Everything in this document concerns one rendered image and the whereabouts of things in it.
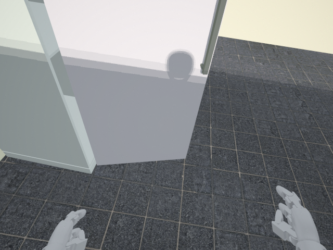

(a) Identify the fridge door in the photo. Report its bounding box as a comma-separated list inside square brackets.
[44, 0, 228, 165]

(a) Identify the handle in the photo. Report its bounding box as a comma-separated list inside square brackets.
[200, 0, 227, 74]

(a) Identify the robot left hand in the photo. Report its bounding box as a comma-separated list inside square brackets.
[48, 209, 87, 250]

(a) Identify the robot right hand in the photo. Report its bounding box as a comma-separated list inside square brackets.
[272, 185, 320, 246]

